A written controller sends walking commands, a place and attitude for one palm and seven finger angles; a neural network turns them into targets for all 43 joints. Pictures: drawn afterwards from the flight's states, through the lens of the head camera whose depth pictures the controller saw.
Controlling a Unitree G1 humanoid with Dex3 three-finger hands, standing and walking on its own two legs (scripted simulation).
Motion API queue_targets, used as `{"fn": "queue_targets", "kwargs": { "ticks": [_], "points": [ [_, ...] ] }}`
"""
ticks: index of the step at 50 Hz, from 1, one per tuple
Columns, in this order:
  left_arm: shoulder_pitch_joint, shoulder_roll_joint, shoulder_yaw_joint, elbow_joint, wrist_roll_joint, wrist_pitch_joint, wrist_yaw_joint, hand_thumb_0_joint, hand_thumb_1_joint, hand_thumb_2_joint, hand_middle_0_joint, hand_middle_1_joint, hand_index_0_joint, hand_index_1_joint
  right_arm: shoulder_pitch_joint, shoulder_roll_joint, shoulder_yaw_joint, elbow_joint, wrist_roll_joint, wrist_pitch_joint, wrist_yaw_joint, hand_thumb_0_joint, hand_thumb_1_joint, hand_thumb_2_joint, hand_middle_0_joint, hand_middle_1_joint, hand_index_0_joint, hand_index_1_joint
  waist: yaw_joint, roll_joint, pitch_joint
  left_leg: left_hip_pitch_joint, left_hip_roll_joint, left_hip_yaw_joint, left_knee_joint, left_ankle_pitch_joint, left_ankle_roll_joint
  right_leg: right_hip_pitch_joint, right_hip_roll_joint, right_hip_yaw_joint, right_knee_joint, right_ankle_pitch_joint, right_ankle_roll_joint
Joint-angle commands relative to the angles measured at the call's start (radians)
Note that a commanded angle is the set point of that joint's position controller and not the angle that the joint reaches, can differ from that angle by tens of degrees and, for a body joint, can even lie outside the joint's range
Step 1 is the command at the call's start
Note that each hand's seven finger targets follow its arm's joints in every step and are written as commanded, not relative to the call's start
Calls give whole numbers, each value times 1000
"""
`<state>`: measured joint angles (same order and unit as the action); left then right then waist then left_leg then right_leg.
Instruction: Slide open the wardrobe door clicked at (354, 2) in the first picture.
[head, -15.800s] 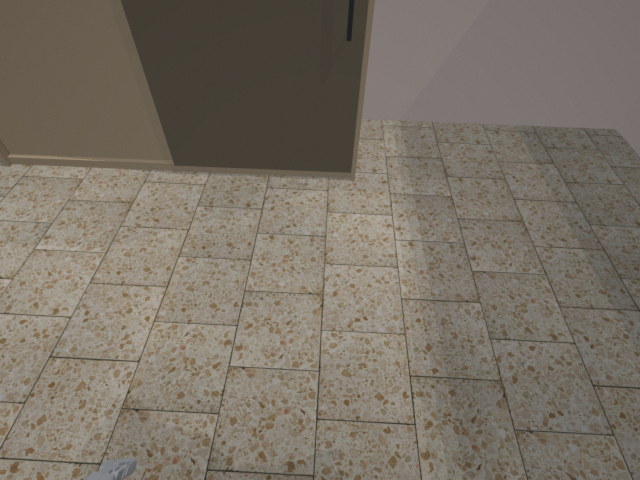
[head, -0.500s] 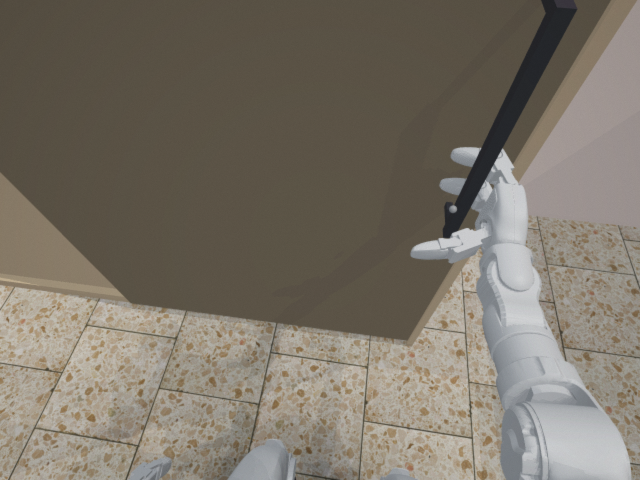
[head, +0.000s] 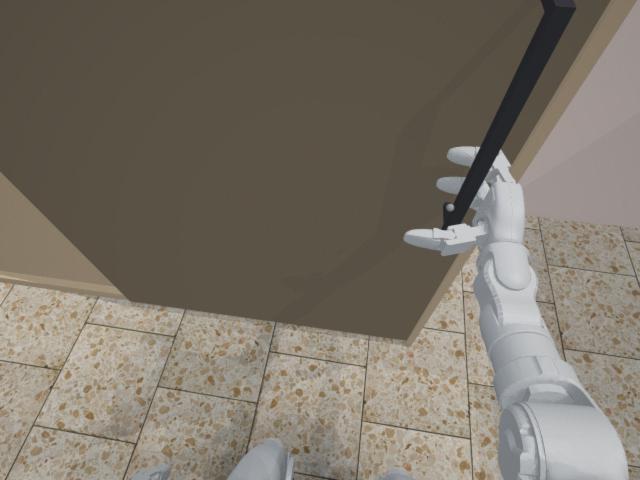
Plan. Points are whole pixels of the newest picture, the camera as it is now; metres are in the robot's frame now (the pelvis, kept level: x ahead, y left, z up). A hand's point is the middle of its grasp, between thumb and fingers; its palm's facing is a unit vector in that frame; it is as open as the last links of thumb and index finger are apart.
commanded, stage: grip the handle and tug to test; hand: right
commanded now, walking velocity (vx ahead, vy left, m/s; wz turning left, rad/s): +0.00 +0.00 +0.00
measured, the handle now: (485, 143) +0.51 -0.12 +0.14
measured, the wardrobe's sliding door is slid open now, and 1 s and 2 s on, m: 0.00 0.00 0.02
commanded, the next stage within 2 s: tug the door sideways, standing still in 1.20 s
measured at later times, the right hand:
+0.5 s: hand (451, 206) +0.45 -0.09 +0.07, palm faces +0.00 +1.00 -0.02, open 5.4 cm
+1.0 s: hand (451, 206) +0.45 -0.09 +0.07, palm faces -0.01 +1.00 -0.01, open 5.2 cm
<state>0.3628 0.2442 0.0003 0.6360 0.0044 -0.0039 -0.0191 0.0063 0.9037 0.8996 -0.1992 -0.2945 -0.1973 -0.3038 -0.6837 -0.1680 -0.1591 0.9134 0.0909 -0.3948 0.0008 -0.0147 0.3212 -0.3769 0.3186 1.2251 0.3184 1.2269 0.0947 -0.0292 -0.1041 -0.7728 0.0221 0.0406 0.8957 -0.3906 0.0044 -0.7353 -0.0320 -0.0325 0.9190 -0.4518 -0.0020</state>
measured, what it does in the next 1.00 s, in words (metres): stands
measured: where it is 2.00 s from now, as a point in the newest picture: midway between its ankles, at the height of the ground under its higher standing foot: outside the picture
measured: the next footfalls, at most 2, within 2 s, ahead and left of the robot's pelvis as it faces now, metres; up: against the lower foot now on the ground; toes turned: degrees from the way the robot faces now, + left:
none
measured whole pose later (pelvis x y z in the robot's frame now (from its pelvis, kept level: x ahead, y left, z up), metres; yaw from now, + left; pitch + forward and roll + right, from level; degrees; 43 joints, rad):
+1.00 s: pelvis +0.00 +0.00 +0.00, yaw +0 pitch +16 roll +0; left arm 0.35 0.24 0.00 0.62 0.00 0.00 -0.02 0.01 0.90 0.90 -0.20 -0.29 -0.20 -0.30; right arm -0.67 -0.17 -0.16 0.88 0.10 -0.37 -0.01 0.01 -0.79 -0.84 0.41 1.40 0.40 1.40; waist 0.09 -0.03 -0.11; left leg -0.77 0.02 0.04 0.89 -0.39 0.01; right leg -0.73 -0.03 -0.03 0.91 -0.45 0.00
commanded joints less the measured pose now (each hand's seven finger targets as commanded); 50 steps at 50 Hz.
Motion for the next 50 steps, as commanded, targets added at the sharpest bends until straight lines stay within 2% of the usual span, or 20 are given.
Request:
{"fn": "queue_targets", "kwargs": {
  "ticks": [1, 4, 6, 7, 11, 14, 17, 19, 20, 23, 26, 30, 31, 35, 37, 38, 41, 43, 48, 50],
  "points": [
    [84, 139, 57, -95, 1, -29, 10, 0, 900, 900, -200, -300, -200, -300, -410, -125, -20, -242, -3, -72, -10, 0, -60, -540, 360, 1280, 360, 1280, 10, 25, -406, 257, -47, -2, -89, 356, 18, 180, 39, 27, -113, 326, -7],
    [84, 136, 57, -89, 4, -31, 6, 0, 900, 900, -200, -300, -200, -300, -422, -79, 19, -235, -9, -73, -14, 0, -200, -600, 375, 1300, 375, 1300, 24, 43, -387, 238, -49, 2, -92, 353, 16, 183, 37, 29, -110, 325, -8],
    [83, 138, 57, -87, 3, -32, 7, 0, 900, 900, -200, -300, -200, -300, -429, -83, 16, -229, -9, -76, -15, 0, -293, -640, 385, 1313, 385, 1313, 28, 42, -382, 232, -49, 1, -94, 342, 16, 181, 37, 29, -109, 314, -10],
    [85, 141, 58, -84, 3, -31, 9, 0, 900, 900, -200, -300, -200, -300, -422, -105, -7, -208, -8, -74, -16, 0, -340, -660, 390, 1320, 390, 1320, 26, 72, -373, 239, -49, 0, -98, 332, 14, 163, 37, 29, -110, 294, -11],
    [84, 136, 56, -82, 2, -32, 10, 0, 900, 900, -200, -300, -200, -300, -472, -82, 28, -222, -16, -79, -10, 0, -527, -740, 410, 1347, 410, 1347, 33, 2, -388, 219, -48, -1, -92, 333, 18, 190, 40, 31, -109, 304, -8],
    [89, 140, 56, -78, 4, -30, 10, 0, 900, 900, -200, -300, -200, -300, -477, -85, 25, -204, -15, -76, -12, 0, -667, -800, 425, 1367, 425, 1367, 40, 43, -385, 218, -49, 2, -93, 329, 16, 183, 39, 36, -107, 301, -10],
    [88, 137, 59, -85, 3, -31, 9, 0, 900, 900, -200, -300, -200, -300, -431, -91, 11, -228, -8, -78, -7, 0, -807, -860, 440, 1387, 440, 1387, 17, 10, -422, 241, -48, 0, -86, 368, 19, 204, 40, 30, -102, 347, -6],
    [81, 135, 57, -87, 1, -32, 5, 0, 900, 900, -200, -300, -200, -300, -425, -65, 33, -230, -2, -74, -4, 0, -900, -900, 450, 1400, 450, 1400, 24, 38, -402, 246, -49, 3, -93, 359, 17, 187, 40, 29, -106, 326, -8],
    [87, 139, 59, -88, 2, -31, 7, 0, 900, 900, -200, -300, -200, -300, -421, -82, 20, -226, -3, -74, -4, 0, -900, -900, 450, 1400, 450, 1400, 26, 59, -396, 253, -51, 4, -93, 365, 17, 181, 39, 31, -107, 330, -12],
    [83, 134, 59, -88, 1, -31, 7, 0, 900, 900, -200, -300, -200, -300, -424, -76, 30, -252, -7, -78, -2, 0, -900, -900, 450, 1400, 450, 1400, 23, 28, -406, 255, -49, -1, -91, 378, 17, 189, 40, 27, -107, 336, -10],
    [81, 136, 57, -92, 1, -31, 7, 0, 900, 900, -200, -300, -200, -300, -384, -95, 6, -237, -1, -74, 0, 0, -900, -900, 450, 1400, 450, 1400, 13, 38, -403, 276, -49, -4, -92, 388, 18, 173, 42, 23, -107, 336, -11],
    [88, 141, 59, -89, 0, -27, 14, 0, 900, 900, -200, -300, -200, -300, -400, -134, -20, -217, -4, -69, 5, 0, -900, -900, 450, 1400, 450, 1400, 23, 86, -378, 292, -47, -12, -102, 375, 12, 131, 44, 18, -107, 296, -17],
    [80, 136, 55, -85, -2, -26, 14, 0, 900, 900, -200, -300, -200, -300, -418, -120, -5, -209, -5, -69, 7, 0, -900, -900, 450, 1400, 450, 1400, 27, 51, -361, 277, -46, -14, -104, 369, 12, 134, 45, 17, -110, 288, -15],
    [83, 134, 55, -87, -1, -25, 15, 0, 900, 900, -200, -300, -200, -300, -450, -104, 9, -212, -4, -65, 9, 0, -900, -900, 450, 1400, 450, 1400, 32, 22, -373, 253, -46, -8, -100, 354, 14, 156, 47, 21, -106, 292, -15],
    [87, 138, 56, -81, -1, -24, 15, 0, 900, 900, -200, -300, -200, -300, -425, -123, -12, -186, -6, -61, 7, 0, -900, -900, 450, 1400, 450, 1400, 23, 44, -382, 257, -45, -6, -95, 356, 15, 149, 45, 26, -106, 299, -12],
    [81, 135, 55, -82, -1, -24, 15, 0, 900, 900, -200, -300, -200, -300, -447, -99, 13, -196, -6, -61, 9, 0, -900, -900, 450, 1400, 450, 1400, 35, 28, -377, 246, -45, -9, -100, 360, 13, 157, 45, 21, -103, 299, -14],
    [85, 138, 55, -86, -1, -24, 14, 0, 900, 900, -200, -300, -200, -300, -412, -123, -14, -176, -5, -60, 10, 0, -900, -900, 450, 1400, 450, 1400, 19, 40, -383, 260, -44, -7, -97, 350, 15, 141, 47, 24, -106, 292, -12],
    [77, 134, 56, -96, -2, -24, 11, 0, 900, 900, -200, -300, -200, -300, -381, -92, 8, -204, -2, -59, 15, 0, -900, -900, 450, 1400, 450, 1400, 15, 37, -398, 265, -46, -6, -97, 363, 16, 158, 46, 20, -106, 306, -13],
    [71, 135, 58, -115, -2, -23, 4, 0, 900, 900, -200, -300, -200, -300, -317, -73, 20, -259, 6, -53, 13, 0, -900, -900, 450, 1400, 450, 1400, 4, 59, -401, 289, -47, -2, -97, 382, 16, 162, 44, 18, -112, 325, -12],
    [72, 137, 58, -126, -3, -22, 2, 0, 900, 900, -200, -300, -200, -300, -272, -79, 19, -280, 2, -50, 13, 0, -900, -900, 450, 1400, 450, 1400, -8, 38, -403, 297, -48, 2, -94, 390, 21, 173, 42, 18, -118, 342, -11]
  ]
}}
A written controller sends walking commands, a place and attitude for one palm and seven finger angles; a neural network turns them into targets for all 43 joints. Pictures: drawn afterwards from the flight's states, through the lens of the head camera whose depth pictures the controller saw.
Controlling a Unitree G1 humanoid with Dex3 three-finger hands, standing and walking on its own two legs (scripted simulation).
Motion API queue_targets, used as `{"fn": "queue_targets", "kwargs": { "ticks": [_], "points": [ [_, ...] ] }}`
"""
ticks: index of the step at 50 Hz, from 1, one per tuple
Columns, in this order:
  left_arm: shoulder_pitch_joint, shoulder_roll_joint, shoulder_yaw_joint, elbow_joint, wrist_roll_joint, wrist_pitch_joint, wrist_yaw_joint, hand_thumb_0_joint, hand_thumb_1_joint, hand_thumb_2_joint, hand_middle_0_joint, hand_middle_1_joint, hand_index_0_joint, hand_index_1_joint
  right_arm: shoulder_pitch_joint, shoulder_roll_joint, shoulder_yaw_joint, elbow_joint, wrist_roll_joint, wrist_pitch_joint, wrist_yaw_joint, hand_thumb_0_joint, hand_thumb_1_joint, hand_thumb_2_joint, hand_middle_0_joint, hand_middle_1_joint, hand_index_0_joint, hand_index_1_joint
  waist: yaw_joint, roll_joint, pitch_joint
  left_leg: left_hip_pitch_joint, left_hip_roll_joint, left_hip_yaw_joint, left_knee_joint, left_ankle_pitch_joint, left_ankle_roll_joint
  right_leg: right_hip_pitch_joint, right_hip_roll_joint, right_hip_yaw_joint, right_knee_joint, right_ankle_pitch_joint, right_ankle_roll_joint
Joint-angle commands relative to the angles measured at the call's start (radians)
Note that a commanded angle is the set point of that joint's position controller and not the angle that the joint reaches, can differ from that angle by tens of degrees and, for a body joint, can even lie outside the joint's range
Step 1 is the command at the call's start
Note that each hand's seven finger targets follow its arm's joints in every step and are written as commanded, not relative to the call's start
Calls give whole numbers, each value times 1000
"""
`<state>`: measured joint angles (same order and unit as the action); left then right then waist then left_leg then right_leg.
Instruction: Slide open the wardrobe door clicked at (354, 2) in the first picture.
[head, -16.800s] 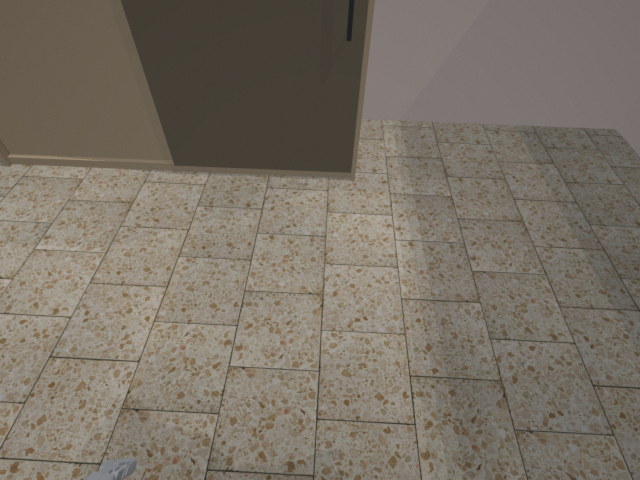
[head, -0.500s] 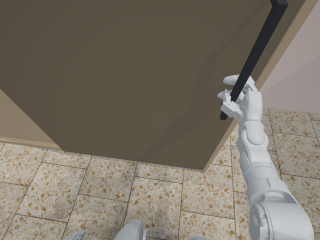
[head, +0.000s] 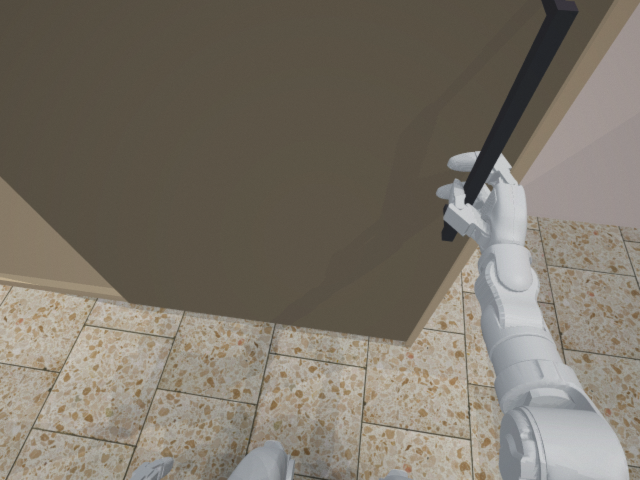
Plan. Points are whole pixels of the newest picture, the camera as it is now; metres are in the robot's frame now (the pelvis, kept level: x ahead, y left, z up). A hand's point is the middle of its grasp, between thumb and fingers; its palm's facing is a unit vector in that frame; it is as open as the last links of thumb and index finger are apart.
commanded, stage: grip the handle and tug to test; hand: right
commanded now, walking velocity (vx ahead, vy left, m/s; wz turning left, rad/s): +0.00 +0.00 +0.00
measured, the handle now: (486, 145) +0.50 -0.12 +0.13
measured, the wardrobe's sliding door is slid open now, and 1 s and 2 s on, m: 0.00 0.02 0.11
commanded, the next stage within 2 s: tug the door sideways, standing still in 0.20 s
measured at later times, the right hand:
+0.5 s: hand (452, 210) +0.45 -0.10 +0.07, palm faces -0.01 +1.00 -0.01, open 5.3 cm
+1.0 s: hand (435, 209) +0.45 -0.08 +0.07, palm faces +0.02 +1.00 -0.02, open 5.4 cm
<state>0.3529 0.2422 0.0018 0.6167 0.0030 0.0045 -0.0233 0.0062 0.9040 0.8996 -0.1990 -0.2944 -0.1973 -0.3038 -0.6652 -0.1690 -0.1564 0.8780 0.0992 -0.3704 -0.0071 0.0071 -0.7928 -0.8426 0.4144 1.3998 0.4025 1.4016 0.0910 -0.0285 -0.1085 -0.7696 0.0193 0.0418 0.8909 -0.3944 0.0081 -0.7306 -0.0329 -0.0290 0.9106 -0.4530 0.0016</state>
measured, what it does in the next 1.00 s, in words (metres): stands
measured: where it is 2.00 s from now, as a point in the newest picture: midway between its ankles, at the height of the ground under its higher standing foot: outside the picture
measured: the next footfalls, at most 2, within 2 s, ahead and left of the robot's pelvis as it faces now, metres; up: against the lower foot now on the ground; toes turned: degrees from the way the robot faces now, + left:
left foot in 1.92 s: +0.12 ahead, +0.25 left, +0.00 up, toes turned +0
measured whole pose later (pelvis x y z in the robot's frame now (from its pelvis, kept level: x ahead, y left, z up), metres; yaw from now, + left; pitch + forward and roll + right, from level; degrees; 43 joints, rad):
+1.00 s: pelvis +0.01 -0.01 +0.00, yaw -3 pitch +16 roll +1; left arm 0.37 0.23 0.02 0.65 0.02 0.00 -0.06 0.01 0.90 0.90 -0.20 -0.29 -0.20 -0.30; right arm -0.64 -0.07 0.05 0.78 0.09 -0.32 -0.18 0.00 -0.82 -0.83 0.34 1.40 0.30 1.40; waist 0.05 -0.05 -0.11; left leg -0.74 0.04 0.09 0.89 -0.43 0.00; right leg -0.73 -0.01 0.02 0.93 -0.48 0.00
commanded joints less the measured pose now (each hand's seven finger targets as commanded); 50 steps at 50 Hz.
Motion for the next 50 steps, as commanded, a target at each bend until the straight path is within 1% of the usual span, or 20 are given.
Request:
{"fn": "queue_targets", "kwargs": {
  "ticks": [1, 3, 7, 10, 12, 14, 15, 16, 18, 19, 21, 24, 25, 26, 27, 29, 31, 36, 43, 50],
  "points": [
    [75, 134, 55, -109, -3, -30, 4, 0, 900, 900, -200, -300, -200, -300, -276, -60, 33, -257, -6, -72, 21, 0, -900, -900, 450, 1400, 450, 1400, -6, 21, -390, 286, -45, 1, -91, 397, 17, 176, 42, 14, -110, 350, -14],
    [80, 136, 59, -111, -1, -28, 3, 0, 900, 900, -200, -300, -200, -300, -233, -76, 11, -278, 1, -66, 19, 0, -900, -900, 450, 1400, 450, 1400, -10, 68, -400, 315, -46, -3, -94, 424, 13, 166, 41, 8, -107, 362, -17],
    [71, 128, 60, -133, -4, -26, -2, 0, 900, 900, -200, -300, -200, -300, -121, -58, 30, -362, 2, -53, 27, 0, -900, -900, 450, 1400, 450, 1400, -34, 31, -412, 351, -44, 0, -87, 488, 17, 189, 39, 1, -114, 436, -14],
    [70, 131, 60, -141, -6, -22, -3, 0, 900, 900, -200, -300, -200, -300, -72, -42, 49, -391, 10, -32, 28, 0, -900, -900, 450, 1400, 450, 1400, -26, 70, -373, 356, -45, 5, -97, 508, 14, 188, 35, 0, -119, 455, -17],
    [73, 128, 63, -138, -6, -18, -1, 0, 900, 900, -200, -300, -200, -300, -56, -59, 34, -426, 6, -25, 27, 0, -900, -900, 450, 1400, 450, 1400, -32, 41, -390, 365, -43, -1, -91, 541, 14, 200, 34, -3, -116, 489, -16],
    [73, 123, 63, -135, -6, -17, -2, 0, 900, 900, -200, -300, -200, -300, -53, -29, 60, -430, 5, -14, 27, 0, -900, -900, 450, 1400, 450, 1400, -23, 46, -369, 353, -42, 6, -93, 548, 12, 208, 31, -1, -116, 508, -14],
    [78, 126, 65, -137, -5, -18, -1, 0, 900, 900, -200, -300, -200, -300, -42, -44, 44, -447, 11, -14, 25, 0, -900, -900, 450, 1400, 450, 1400, -27, 70, -383, 366, -44, 6, -92, 566, 12, 217, 30, 2, -113, 536, -17],
    [74, 124, 64, -127, -5, -16, 2, 0, 900, 900, -200, -300, -200, -300, -93, -41, 58, -450, 5, -12, 23, 0, -900, -900, 450, 1400, 450, 1400, -13, 33, -381, 347, -41, 1, -92, 570, 10, 226, 29, 0, -108, 538, -14],
    [86, 122, 63, -95, -2, -16, 7, 0, 900, 900, -200, -300, -200, -300, -226, -13, 89, -400, -7, -6, 11, 0, -900, -900, 450, 1400, 450, 1400, 24, 40, -343, 288, -42, 9, -86, 537, 8, 224, 25, 17, -94, 523, -9],
    [93, 122, 68, -84, 1, -18, 7, 0, 900, 900, -200, -300, -200, -300, -252, -3, 90, -381, -10, -7, 6, 0, -900, -900, 450, 1400, 450, 1400, 31, 41, -349, 273, -43, 8, -87, 530, 6, 233, 26, 17, -87, 518, -10],
    [96, 118, 69, -77, 3, -22, 8, 0, 900, 900, -200, -300, -200, -300, -271, 22, 115, -387, -17, -13, -2, 0, -900, -900, 450, 1400, 450, 1400, 27, -1, -389, 257, -39, 9, -76, 529, 9, 268, 25, 26, -77, 569, -7],
    [95, 116, 71, -68, 7, -26, 1, 0, 900, 900, -200, -300, -200, -300, -291, 76, 167, -379, -22, -17, -9, 0, -900, -900, 450, 1400, 450, 1400, 36, 6, -405, 237, -40, 20, -72, 517, 11, 294, 23, 39, -70, 588, -5],
    [100, 119, 73, -68, 8, -26, 0, 0, 900, 900, -200, -300, -200, -300, -294, 89, 182, -377, -25, -17, -11, 0, -900, -900, 450, 1400, 450, 1400, 44, 35, -415, 231, -42, 21, -70, 517, 9, 301, 20, 43, -64, 599, -8],
    [97, 117, 74, -67, 9, -27, -2, 0, 900, 900, -200, -300, -200, -300, -308, 100, 194, -385, -27, -20, -13, 0, -900, -900, 450, 1400, 450, 1400, 41, 15, -425, 224, -41, 23, -69, 517, 10, 313, 21, 47, -65, 613, -6],
    [90, 116, 72, -67, 9, -27, -4, 0, 900, 900, -200, -300, -200, -300, -311, 115, 207, -374, -27, -18, -15, 0, -900, -900, 450, 1400, 450, 1400, 40, 4, -416, 217, -42, 24, -71, 501, 11, 311, 24, 45, -64, 587, -5],
    [84, 116, 70, -66, 10, -27, -7, 0, 900, 900, -200, -300, -200, -300, -316, 144, 235, -347, -31, -16, -18, 0, -900, -900, 450, 1400, 450, 1400, 47, 34, -391, 206, -44, 30, -78, 468, 12, 293, 26, 50, -69, 535, -7],
    [83, 117, 72, -68, 11, -29, -9, 0, 900, 900, -200, -300, -200, -300, -355, 155, 255, -375, -38, -27, -23, 0, -900, -900, 450, 1400, 450, 1400, 53, 20, -415, 195, -44, 31, -74, 457, 13, 317, 24, 56, -68, 539, -8],
    [75, 114, 67, -68, 11, -34, -16, 0, 900, 900, -200, -300, -200, -300, -382, 223, 320, -352, -44, -29, -33, 0, -900, -900, 450, 1400, 450, 1400, 62, -6, -396, 149, -47, 41, -74, 398, 18, 327, 23, 70, -69, 506, -5],
    [80, 109, 68, -62, 17, -42, -27, 0, 900, 900, -200, -300, -200, -300, -408, 304, 391, -327, -56, -27, -65, 0, -900, -900, 450, 1400, 450, 1400, 80, 11, -378, 116, -50, 53, -80, 344, 19, 325, 24, 79, -74, 439, -6],
    [93, 113, 71, -60, 22, -42, -32, 0, 900, 900, -200, -300, -200, -300, -419, 305, 399, -347, -70, -26, -91, 0, -900, -900, 450, 1400, 450, 1400, 75, 5, -404, 123, -50, 54, -68, 366, 22, 337, 26, 86, -68, 491, -6]
  ]
}}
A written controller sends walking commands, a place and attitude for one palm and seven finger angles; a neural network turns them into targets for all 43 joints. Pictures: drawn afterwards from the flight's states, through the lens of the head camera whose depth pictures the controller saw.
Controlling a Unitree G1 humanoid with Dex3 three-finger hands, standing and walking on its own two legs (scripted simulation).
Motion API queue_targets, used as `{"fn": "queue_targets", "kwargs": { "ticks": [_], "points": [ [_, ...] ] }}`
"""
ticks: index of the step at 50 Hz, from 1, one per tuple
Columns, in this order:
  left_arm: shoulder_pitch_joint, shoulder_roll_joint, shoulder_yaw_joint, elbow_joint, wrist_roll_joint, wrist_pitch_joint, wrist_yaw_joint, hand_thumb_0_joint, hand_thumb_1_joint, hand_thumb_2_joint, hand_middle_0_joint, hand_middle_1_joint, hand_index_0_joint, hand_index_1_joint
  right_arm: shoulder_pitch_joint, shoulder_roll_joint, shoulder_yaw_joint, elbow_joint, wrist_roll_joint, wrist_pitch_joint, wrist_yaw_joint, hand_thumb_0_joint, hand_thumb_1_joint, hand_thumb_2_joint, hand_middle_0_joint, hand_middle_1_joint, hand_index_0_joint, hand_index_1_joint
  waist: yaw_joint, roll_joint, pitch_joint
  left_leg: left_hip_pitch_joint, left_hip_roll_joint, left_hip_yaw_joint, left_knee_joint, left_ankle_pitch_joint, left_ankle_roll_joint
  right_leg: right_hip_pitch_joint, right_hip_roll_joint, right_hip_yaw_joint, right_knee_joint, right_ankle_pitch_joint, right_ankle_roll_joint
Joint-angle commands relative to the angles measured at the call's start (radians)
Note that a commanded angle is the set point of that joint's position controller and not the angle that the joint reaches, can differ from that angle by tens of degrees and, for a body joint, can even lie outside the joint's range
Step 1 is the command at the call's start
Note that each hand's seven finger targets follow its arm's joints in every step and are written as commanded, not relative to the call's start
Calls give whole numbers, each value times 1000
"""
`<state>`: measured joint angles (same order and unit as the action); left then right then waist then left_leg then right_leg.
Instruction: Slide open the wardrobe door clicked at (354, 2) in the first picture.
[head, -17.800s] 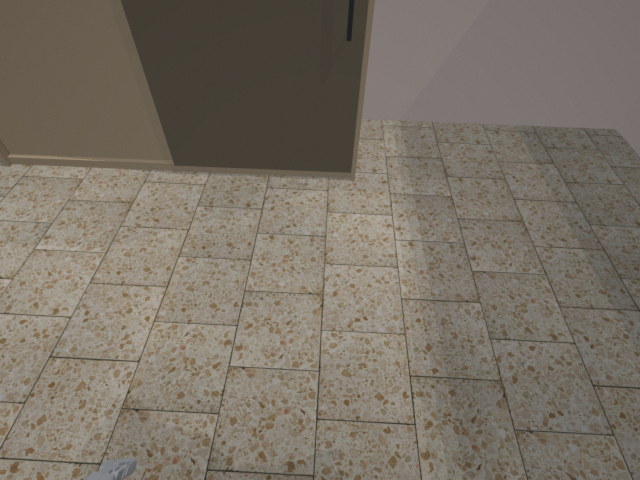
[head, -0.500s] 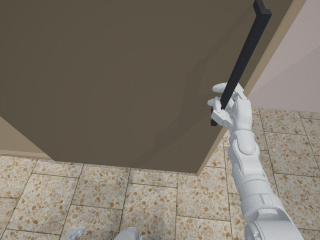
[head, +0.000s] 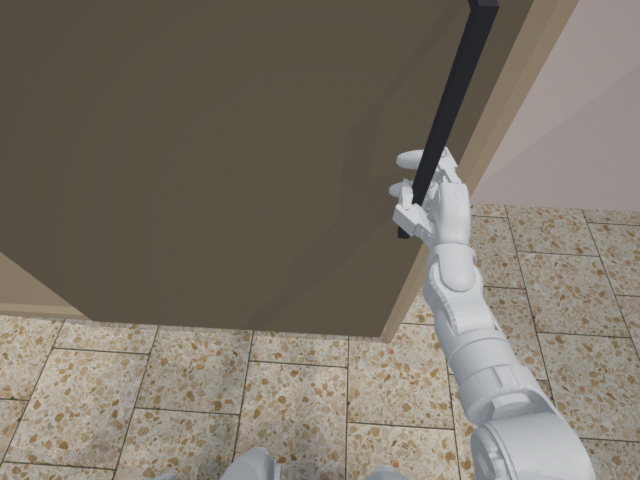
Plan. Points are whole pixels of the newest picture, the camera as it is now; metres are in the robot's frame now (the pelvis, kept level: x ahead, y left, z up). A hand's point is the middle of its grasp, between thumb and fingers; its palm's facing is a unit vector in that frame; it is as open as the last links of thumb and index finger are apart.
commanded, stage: step sideways, sliding the door along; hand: right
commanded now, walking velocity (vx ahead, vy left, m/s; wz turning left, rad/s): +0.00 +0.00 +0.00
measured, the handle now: (430, 142) +0.49 -0.07 +0.14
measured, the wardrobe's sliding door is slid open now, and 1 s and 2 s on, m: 0.02 0.11 0.45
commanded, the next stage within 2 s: none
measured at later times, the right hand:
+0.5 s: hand (367, 202) +0.44 -0.01 +0.08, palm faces -0.16 +0.97 -0.16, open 5.3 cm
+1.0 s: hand (324, 197) +0.44 +0.05 +0.08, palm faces +0.11 +0.98 -0.17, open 5.6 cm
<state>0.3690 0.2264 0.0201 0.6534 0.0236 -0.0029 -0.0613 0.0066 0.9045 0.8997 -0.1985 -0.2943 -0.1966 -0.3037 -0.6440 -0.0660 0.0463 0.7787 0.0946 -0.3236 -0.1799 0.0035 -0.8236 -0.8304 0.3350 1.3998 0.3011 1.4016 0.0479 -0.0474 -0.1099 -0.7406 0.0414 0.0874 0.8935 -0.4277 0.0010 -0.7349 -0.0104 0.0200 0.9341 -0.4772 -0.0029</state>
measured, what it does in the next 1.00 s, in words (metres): steps to the left: left foot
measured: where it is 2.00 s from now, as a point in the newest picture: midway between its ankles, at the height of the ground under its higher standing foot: outside the picture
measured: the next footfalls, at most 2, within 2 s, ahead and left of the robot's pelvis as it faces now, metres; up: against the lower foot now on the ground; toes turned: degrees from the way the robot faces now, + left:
left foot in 0.92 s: +0.10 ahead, +0.26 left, +0.00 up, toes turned +3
right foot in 1.14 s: +0.04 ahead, +0.05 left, +0.00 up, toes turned -12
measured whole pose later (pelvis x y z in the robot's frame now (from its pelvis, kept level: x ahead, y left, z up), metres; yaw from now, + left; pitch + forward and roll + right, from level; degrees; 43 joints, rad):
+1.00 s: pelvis +0.02 +0.18 +0.03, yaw -2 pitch -2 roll +0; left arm 0.23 0.22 -0.01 0.70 -0.05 0.01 0.09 0.01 0.90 0.90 -0.20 -0.29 -0.20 -0.30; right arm -0.70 -0.18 0.02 0.89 0.16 -0.12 -0.12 0.03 -0.80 -0.85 0.39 1.27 0.32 1.40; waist 0.00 -0.09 0.20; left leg -0.34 -0.01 0.11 0.70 -0.31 0.06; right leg -0.33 -0.20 0.01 0.81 -0.42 0.08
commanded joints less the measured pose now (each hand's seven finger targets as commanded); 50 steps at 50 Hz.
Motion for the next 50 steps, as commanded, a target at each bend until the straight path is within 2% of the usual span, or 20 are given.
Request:
{"fn": "queue_targets", "kwargs": {
  "ticks": [1, 5, 6, 8, 14, 20, 24, 26, 27, 30, 34, 35, 36, 37, 38, 41, 45, 47, 48, 50],
  "points": [
    [78, 122, 52, -96, 1, -35, 4, 0, 900, 900, -200, -300, -200, -300, -448, 214, 201, -258, -62, -74, 77, 0, -900, -900, 450, 1400, 450, 1400, 121, 25, -411, 95, -72, 8, -71, 413, 27, 353, 2, 36, -90, 532, -1],
    [86, 124, 50, -82, 6, -33, 6, 0, 900, 900, -200, -300, -200, -300, -530, 208, 198, -244, -70, -73, 52, 0, -900, -900, 450, 1400, 450, 1400, 140, 46, -382, 86, -73, 9, -71, 416, 25, 331, 4, 41, -89, 522, -3],
    [48, 171, 59, -90, -39, 28, 70, 0, 900, 900, -200, -300, -200, -300, -589, -264, -100, -237, -97, -30, 40, 0, -900, -900, 450, 1400, 450, 1400, 50, 64, -513, 387, -7, -57, -160, 437, 22, 365, -23, 18, -190, 415, -38],
    [-22, 98, 14, -121, -53, 58, 125, 0, 900, 900, -200, -300, -200, -300, -574, -53, 61, -236, -72, 20, 77, 0, -900, -900, 450, 1400, 450, 1400, 81, 41, -422, 471, 1, -39, -211, 506, 17, 377, -27, -9, -274, 392, -44],
    [-41, 132, 28, -80, -42, 65, 190, 0, 900, 900, -200, -300, -200, -300, -512, -28, 72, -7, -25, 73, 141, 0, -900, -900, 450, 1400, 450, 1400, 65, -18, -206, 365, -39, -25, -107, 364, 4, 523, -222, 173, -350, 701, -110],
    [-61, 133, 35, -62, -21, 32, 184, 0, 900, 900, -200, -300, -200, -300, -562, -53, 42, 25, -20, 64, 170, 0, -900, -900, 450, 1400, 450, 1400, 52, -88, -128, 313, -43, -56, -130, 128, 24, 658, -303, 210, -382, 888, -133],
    [-33, 135, 45, -48, -36, 12, 175, 0, 900, 900, -200, -300, -200, -300, -524, -93, 12, -7, -42, 62, 169, 0, -900, -900, 450, 1400, 450, 1400, 34, 103, -236, 660, 21, -112, -386, 653, 53, 516, -186, -3, -218, 791, -37],
    [-95, 134, 56, -55, -47, -6, 178, 0, 900, 900, -200, -300, -200, -300, -464, -142, -36, 42, -53, 84, 165, 0, -900, -900, 450, 1400, 450, 1400, -8, 388, -253, 912, 183, -261, -376, 1251, 144, 219, -13, -84, 52, 51, 35],
    [-136, 129, 59, -62, -46, -20, 178, 0, 900, 900, -200, -300, -200, -300, -467, -134, -33, 54, -57, 101, 170, 0, -900, -900, 450, 1400, 450, 1400, -37, 375, -206, 883, 198, -261, -367, 1256, 132, 170, -11, -68, 121, -67, 26],
    [-146, 107, 42, -42, -35, -44, 189, 0, 900, 900, -200, -300, -200, -300, -548, -106, -17, -33, -62, 102, 163, 0, -900, -900, 450, 1400, 450, 1400, -11, 179, -170, 849, 201, -228, -364, 1090, 182, 208, -57, -65, -11, -28, 28],
    [-104, 106, 30, -47, -36, -42, 204, 0, 900, 900, -200, -300, -200, -300, -566, -47, 42, -102, -38, 62, 155, 0, -900, -900, 450, 1400, 450, 1400, 21, 169, -243, 701, 116, -141, -285, 870, 71, 525, -113, -101, -397, 286, 2],
    [-92, 134, 42, -38, -40, -36, 204, 0, 900, 900, -200, -300, -200, -300, -562, -34, 61, -105, -21, 60, 154, 0, -900, -900, 450, 1400, 450, 1400, 42, 80, -267, 532, 60, -111, -151, 697, 0, 730, -223, 16, -505, 536, -65],
    [-87, 168, 57, -49, -36, -26, 189, 0, 900, 900, -200, -300, -200, -300, -551, 5, 87, -126, 1, 57, 161, 0, -900, -900, 450, 1400, 450, 1400, 46, -128, -303, 273, -47, -114, 81, 253, -66, 932, -435, 272, -485, 961, -196],
    [-141, 148, 43, -63, -32, -20, 156, 0, 900, 900, -200, -300, -200, -300, -576, 44, 110, -130, 15, 59, 168, 0, -900, -900, 450, 1400, 450, 1400, 18, -137, -289, 193, -55, -204, 236, -127, -34, 979, -540, 357, -491, 1004, -240],
    [-139, 146, 51, -55, -34, -21, 151, 0, 900, 900, -200, -300, -200, -300, -558, 22, 97, -117, -4, 72, 164, 0, -900, -900, 450, 1400, 450, 1400, 15, -92, -207, 89, -25, -202, 222, -125, 6, 985, -544, 328, -466, 986, -239],
    [-136, 159, 41, -49, -36, -12, 152, 0, 900, 900, -200, -300, -200, -300, -554, 19, 120, -186, 0, 83, 163, 0, -900, -900, 450, 1400, 450, 1400, 18, -107, -169, 199, 25, -177, 3, -61, 19, 876, -487, 168, -415, 912, -179],
    [-137, 146, 22, -95, -69, -23, 155, 0, 900, 900, -200, -300, -200, -300, -511, 87, 197, -220, -16, 97, 166, 0, -900, -900, 450, 1400, 450, 1400, 35, -101, -194, 579, -50, -13, -361, 266, 13, 681, -291, -87, -314, 690, -36],
    [-162, 99, 10, -105, -81, -39, 166, 0, 900, 900, -200, -300, -200, -300, -465, 112, 241, -198, -35, 115, 159, 0, -900, -900, 450, 1400, 450, 1400, 21, 104, -171, 680, 60, -90, -449, 582, 55, 487, -130, -160, -166, 403, 12],
    [-157, 111, 32, -94, -77, -39, 174, 0, 900, 900, -200, -300, -200, -300, -406, 44, 182, -140, -32, 130, 156, 0, -900, -900, 450, 1400, 450, 1400, -15, 365, -179, 717, 158, -283, -482, 703, 139, 361, -50, -119, 12, 28, 55],
    [-167, 112, 34, -53, -63, -75, 185, 0, 900, 900, -200, -300, -200, -300, -454, 75, 209, -171, -26, 127, 146, 0, -900, -900, 450, 1400, 450, 1400, -7, 296, -160, 692, 230, -342, -449, 949, 209, 305, -30, -44, 165, -140, 47]
  ]
}}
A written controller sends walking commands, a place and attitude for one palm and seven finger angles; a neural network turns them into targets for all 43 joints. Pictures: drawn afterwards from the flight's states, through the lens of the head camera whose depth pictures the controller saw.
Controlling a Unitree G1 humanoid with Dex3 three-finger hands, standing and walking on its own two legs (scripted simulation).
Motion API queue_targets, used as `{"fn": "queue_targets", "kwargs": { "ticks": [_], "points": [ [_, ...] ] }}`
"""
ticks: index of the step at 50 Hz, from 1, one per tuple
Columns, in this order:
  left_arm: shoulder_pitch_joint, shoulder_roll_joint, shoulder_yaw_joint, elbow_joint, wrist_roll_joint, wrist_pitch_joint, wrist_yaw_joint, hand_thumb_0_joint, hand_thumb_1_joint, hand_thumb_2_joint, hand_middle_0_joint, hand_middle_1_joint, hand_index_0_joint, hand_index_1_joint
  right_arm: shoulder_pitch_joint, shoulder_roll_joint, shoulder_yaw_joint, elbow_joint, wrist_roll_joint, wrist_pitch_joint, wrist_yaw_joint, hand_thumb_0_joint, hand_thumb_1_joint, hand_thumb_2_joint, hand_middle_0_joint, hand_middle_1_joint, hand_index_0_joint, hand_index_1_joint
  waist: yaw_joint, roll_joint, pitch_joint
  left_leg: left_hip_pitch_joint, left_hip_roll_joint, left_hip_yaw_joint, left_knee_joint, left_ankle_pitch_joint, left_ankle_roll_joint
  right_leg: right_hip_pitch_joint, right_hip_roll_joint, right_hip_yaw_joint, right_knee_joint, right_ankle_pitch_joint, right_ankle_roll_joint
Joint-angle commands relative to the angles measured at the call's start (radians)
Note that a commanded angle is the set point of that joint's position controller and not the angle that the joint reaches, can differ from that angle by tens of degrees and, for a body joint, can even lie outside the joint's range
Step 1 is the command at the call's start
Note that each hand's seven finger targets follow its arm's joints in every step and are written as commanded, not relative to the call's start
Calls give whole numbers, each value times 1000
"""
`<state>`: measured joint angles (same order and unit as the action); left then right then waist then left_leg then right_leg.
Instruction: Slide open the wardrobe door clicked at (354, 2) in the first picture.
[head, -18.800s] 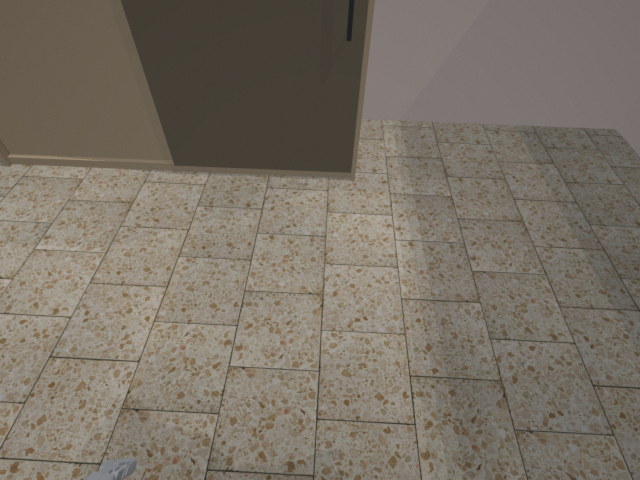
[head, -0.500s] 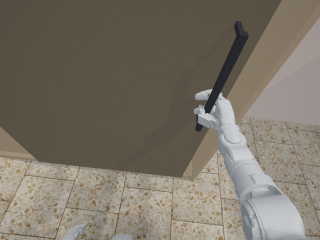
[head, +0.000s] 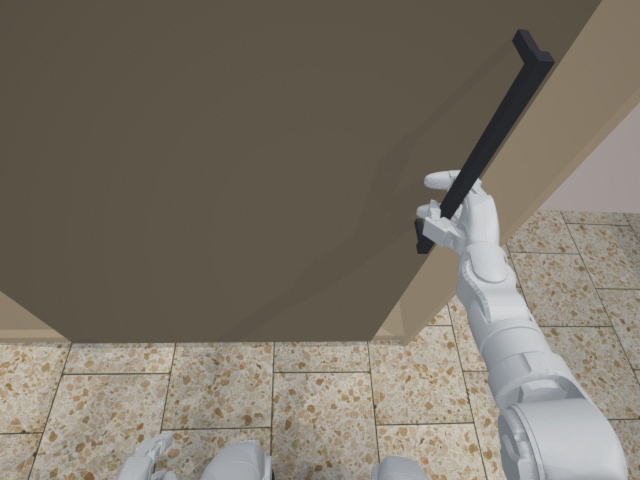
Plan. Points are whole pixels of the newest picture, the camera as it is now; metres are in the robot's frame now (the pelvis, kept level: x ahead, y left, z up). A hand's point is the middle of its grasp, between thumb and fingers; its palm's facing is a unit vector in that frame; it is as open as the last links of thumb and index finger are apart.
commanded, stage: step sideways, sliding the door along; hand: right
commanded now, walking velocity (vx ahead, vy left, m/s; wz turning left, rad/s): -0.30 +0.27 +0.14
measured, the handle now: (461, 169) +0.48 -0.15 +0.11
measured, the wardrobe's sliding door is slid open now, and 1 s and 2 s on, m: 0.11 0.45 0.50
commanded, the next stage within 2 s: stop walking and hold the door there in 1.68 s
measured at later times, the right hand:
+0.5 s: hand (331, 219) +0.42 +0.01 +0.05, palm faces +0.18 +0.96 -0.19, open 5.8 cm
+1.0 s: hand (164, 220) +0.39 +0.22 +0.05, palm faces +0.00 +0.98 -0.21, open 5.9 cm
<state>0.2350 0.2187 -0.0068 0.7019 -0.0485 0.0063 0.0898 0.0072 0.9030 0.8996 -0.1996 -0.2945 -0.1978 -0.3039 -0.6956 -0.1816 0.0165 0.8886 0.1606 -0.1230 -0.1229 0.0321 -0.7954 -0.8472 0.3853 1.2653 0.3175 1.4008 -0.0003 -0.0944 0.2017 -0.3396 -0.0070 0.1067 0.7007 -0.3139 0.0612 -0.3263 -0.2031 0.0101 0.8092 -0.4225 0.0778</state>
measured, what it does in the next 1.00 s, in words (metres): steps to the left: right foot, then left foot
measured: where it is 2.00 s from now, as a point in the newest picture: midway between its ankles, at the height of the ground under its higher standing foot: outside the picture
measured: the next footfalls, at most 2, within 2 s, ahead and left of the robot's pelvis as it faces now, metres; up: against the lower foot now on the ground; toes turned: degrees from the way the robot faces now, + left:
right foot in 0.14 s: +0.02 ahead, -0.13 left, +0.00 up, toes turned -10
left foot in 0.34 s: +0.13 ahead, +0.20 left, +0.00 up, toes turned +0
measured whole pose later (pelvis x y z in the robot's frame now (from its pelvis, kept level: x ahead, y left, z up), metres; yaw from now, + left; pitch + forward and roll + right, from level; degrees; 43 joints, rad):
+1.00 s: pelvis +0.02 +0.31 +0.01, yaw +2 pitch -1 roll -3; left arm 0.17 0.20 0.00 0.63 -0.02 -0.04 0.08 0.01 0.90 0.90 -0.20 -0.29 -0.20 -0.30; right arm -0.37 -0.08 0.09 0.55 0.05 -0.15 -0.14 0.00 -0.81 -0.85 0.36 1.28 0.21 1.40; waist -0.04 -0.08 0.15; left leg -0.37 0.00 0.01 0.62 -0.23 0.06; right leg -0.35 -0.10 -0.04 0.92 -0.56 0.06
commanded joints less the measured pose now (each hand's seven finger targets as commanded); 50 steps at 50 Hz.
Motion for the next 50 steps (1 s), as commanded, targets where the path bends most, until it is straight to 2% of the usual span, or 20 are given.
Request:
{"fn": "queue_targets", "kwargs": {
  "ticks": [1, 5, 6, 7, 11, 16, 17, 18, 19, 20, 25, 29, 31, 32, 33, 35, 43, 46, 48, 50],
  "points": [
    [-20, 95, 47, -98, 15, -103, 28, 0, 900, 900, -200, -300, -200, -300, -415, 215, 255, -329, -98, -85, 85, 0, -900, -900, 450, 1400, 450, 1400, 57, 296, -461, 343, 271, -311, -204, 962, 145, -112, 141, -27, 166, -181, -35],
    [-1, 118, 60, -94, 16, -100, 37, 0, 900, 900, -200, -300, -200, -300, -356, 189, 260, -414, -91, -139, 75, 0, -900, -900, 450, 1400, 450, 1400, 76, 213, -552, 284, 171, -183, 5, 947, 11, 239, 2, -34, -401, 436, -56],
    [19, 159, 82, -112, 18, -91, 25, 0, 900, 900, -200, -300, -200, -300, -326, 227, 290, -426, -88, -141, 87, 0, -900, -900, 450, 1400, 450, 1400, 71, 58, -610, 25, 79, -136, 105, 497, -94, 509, -180, 139, -367, 1056, -159],
    [18, 162, 86, -128, 26, -82, -11, 0, 900, 900, -200, -300, -200, -300, -342, 251, 300, -446, -88, -140, 101, 0, -900, -900, 450, 1400, 450, 1400, 67, -29, -636, -192, 20, -170, 232, -82, -108, 699, -304, 218, -316, 1362, -254],
    [17, 147, 81, -148, 38, -89, -40, 0, 900, 900, -200, -300, -200, -300, -336, 252, 305, -446, -120, -123, 108, 0, -900, -900, 450, 1400, 450, 1400, 74, -126, -496, -304, 38, -148, 166, -110, -66, 673, -257, 47, -272, 1147, -208],
    [-22, 123, 61, -225, 6, -75, -31, 0, 900, 900, -200, -300, -200, -300, -180, 203, 276, -534, -134, -126, 102, 0, -900, -900, 450, 1400, 450, 1400, 61, -97, -478, 81, -8, -46, -184, 252, -65, 415, -120, -132, -178, 962, -111],
    [-36, 108, 58, -235, -5, -76, -29, 0, 900, 900, -200, -300, -200, -300, -145, 174, 261, -562, -143, -127, 99, 0, -900, -900, 450, 1400, 450, 1400, 51, 16, -502, 194, 27, -73, -233, 532, -57, 315, -51, -171, -79, 801, -131],
    [-50, 78, 57, -241, -11, -77, -17, 0, 900, 900, -200, -300, -200, -300, -104, 146, 247, -543, -147, -125, 95, 0, -900, -900, 450, 1400, 450, 1400, 37, 223, -486, 298, 142, -185, -261, 910, -13, 121, 60, -189, 57, 321, -106],
    [-75, 93, 78, -251, -3, -80, -7, 0, 900, 900, -200, -300, -200, -300, -10, 102, 199, -492, -142, -112, 95, 0, -900, -900, 450, 1400, 450, 1400, -6, 453, -521, 341, 229, -373, -236, 1230, 33, -13, 173, -136, 235, -175, -7],
    [-74, 98, 75, -228, 8, -93, 2, 0, 900, 900, -200, -300, -200, -300, 29, 119, 213, -466, -143, -99, 88, 0, -900, -900, 450, 1400, 450, 1400, -18, 416, -521, 334, 269, -385, -231, 1252, 40, -56, 174, -59, 284, -257, -23],
    [-115, 49, 29, -198, 7, -97, -5, 0, 900, 900, -200, -300, -200, -300, -66, 160, 252, -646, -147, -168, 58, 0, -900, -900, 450, 1400, 450, 1400, 22, 281, -552, 492, 242, -345, -195, 1271, 101, -57, 155, -55, -55, -124, -1],
    [-109, 64, 39, -233, 12, -49, -13, 0, 900, 900, -200, -300, -200, -300, -68, 180, 299, -682, -156, -213, 61, 0, -900, -900, 450, 1400, 450, 1400, 11, 265, -629, 482, 190, -332, -194, 1223, -43, 117, 124, -99, -282, 133, -37],
    [-99, 91, 57, -240, 11, -32, -17, 0, 900, 900, -200, -300, -200, -300, -73, 197, 337, -679, -148, -219, 68, 0, -900, -900, 450, 1400, 450, 1400, 37, 202, -616, 246, 122, -282, -118, 942, -109, 367, -26, 2, -367, 482, -116],
    [-100, 128, 73, -244, 19, -33, -23, 0, 900, 900, -200, -300, -200, -300, -73, 213, 343, -692, -142, -214, 76, 0, -900, -900, 450, 1400, 450, 1400, 45, 51, -634, 60, 47, -220, 23, 526, -173, 512, -200, 132, -387, 879, -214],
    [-120, 137, 81, -263, 30, -34, -37, 0, 900, 900, -200, -300, -200, -300, -79, 216, 319, -700, -136, -203, 74, 0, -900, -900, 450, 1400, 450, 1400, 30, -56, -615, -130, 3, -240, 183, -28, -170, 618, -327, 210, -366, 1179, -296],
    [-138, 113, 72, -270, 54, -53, -39, 0, 900, 900, -200, -300, -200, -300, -70, 233, 302, -655, -158, -155, 67, 0, -900, -900, 450, 1400, 450, 1400, 19, -138, -516, -209, 30, -254, 301, -229, -86, 514, -344, 150, -354, 1141, -286],
    [-71, 100, 51, -268, 16, -71, -25, 0, 900, 900, -200, -300, -200, -300, -43, 195, 281, -658, -176, -120, 73, 0, -900, -900, 450, 1400, 450, 1400, 35, -21, -428, 123, 8, -49, -189, 225, -88, 290, -110, -145, -217, 711, -101],
    [-97, 68, 65, -256, 27, -86, 6, 0, 900, 900, -200, -300, -200, -300, 85, 81, 203, -585, -177, -108, 63, 0, -900, -900, 450, 1400, 450, 1400, -19, 460, -490, 223, 242, -408, -286, 1057, 54, -8, 185, -133, 215, -211, -22],
    [-106, 24, 34, -218, 39, -119, 8, 0, 900, 900, -200, -300, -200, -300, -13, 170, 267, -635, -184, -134, 74, 0, -900, -900, 450, 1400, 450, 1400, 7, 370, -499, 320, 279, -418, -238, 1074, 121, -103, 158, -8, 253, -231, -26],
    [-105, 30, 32, -173, 34, -115, 6, 0, 900, 900, -200, -300, -200, -300, -66, 106, 197, -616, -178, -159, 57, 0, -900, -900, 450, 1400, 450, 1400, 22, 298, -508, 412, 240, -352, -218, 1135, 121, -81, 147, -46, 29, -175, -9]
  ]
}}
